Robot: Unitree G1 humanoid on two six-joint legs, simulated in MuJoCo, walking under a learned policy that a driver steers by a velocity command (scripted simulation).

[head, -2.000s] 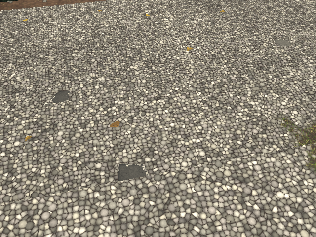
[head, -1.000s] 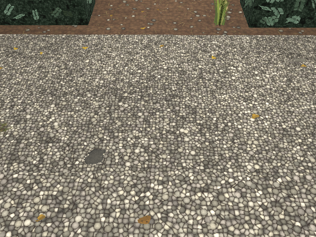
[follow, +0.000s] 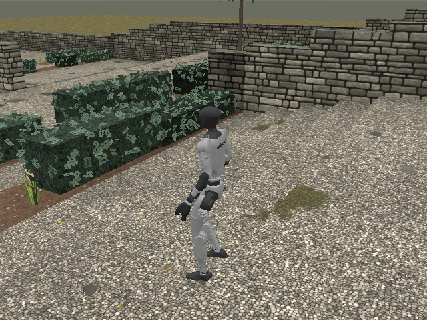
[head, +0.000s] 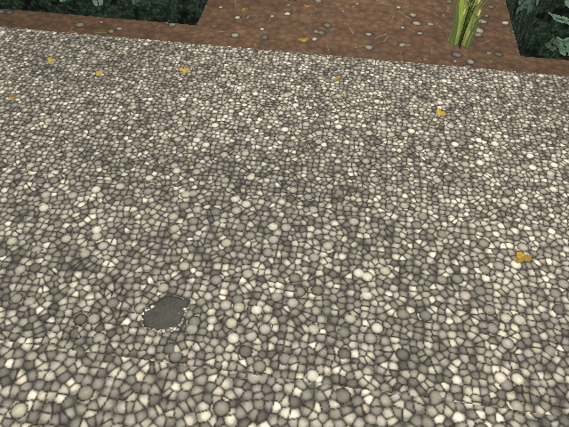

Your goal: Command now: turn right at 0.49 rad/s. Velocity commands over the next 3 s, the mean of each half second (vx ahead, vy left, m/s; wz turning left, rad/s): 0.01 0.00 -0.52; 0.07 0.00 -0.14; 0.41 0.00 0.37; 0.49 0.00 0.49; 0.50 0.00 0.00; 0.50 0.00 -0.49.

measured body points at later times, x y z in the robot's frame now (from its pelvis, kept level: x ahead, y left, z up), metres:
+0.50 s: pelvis +0.02 -0.08 +0.00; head +0.04 -0.10 +0.45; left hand +0.18 +0.15 -0.11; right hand +0.07 -0.38 -0.12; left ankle +0.11 +0.05 -0.68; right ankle +0.00 -0.15 -0.75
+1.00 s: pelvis +0.11 -0.06 -0.01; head +0.12 -0.07 +0.44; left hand +0.26 +0.17 -0.14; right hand +0.12 -0.34 -0.14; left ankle +0.14 +0.05 -0.75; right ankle +0.01 -0.15 -0.73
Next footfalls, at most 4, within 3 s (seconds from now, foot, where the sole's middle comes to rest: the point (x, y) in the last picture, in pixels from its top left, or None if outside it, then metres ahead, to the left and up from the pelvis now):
0.18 right None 0.04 -0.16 -0.79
0.72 left None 0.18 0.04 -0.79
1.12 right None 0.12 -0.19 -0.79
1.54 left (306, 426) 0.51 -0.04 -0.79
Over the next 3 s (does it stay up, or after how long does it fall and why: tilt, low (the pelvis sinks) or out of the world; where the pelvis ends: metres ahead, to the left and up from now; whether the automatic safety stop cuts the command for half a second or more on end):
stays up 1.22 -0.09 -0.22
